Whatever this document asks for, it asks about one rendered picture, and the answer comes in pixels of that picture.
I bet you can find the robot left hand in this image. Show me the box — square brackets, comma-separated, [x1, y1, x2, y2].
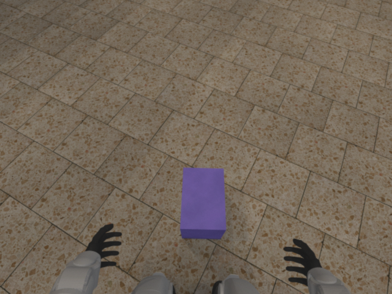
[85, 224, 122, 268]

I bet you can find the robot left thigh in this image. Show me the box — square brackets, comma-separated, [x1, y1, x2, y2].
[131, 275, 173, 294]

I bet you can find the right robot forearm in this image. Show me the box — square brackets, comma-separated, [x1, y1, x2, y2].
[307, 267, 351, 294]

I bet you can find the left robot shin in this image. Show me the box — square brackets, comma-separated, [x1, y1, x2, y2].
[153, 272, 166, 278]

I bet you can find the left robot forearm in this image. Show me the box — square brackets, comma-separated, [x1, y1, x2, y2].
[49, 251, 101, 294]

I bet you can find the carton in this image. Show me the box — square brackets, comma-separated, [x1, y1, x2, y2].
[180, 168, 226, 239]

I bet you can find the robot right hand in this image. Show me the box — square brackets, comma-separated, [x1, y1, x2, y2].
[284, 238, 322, 286]

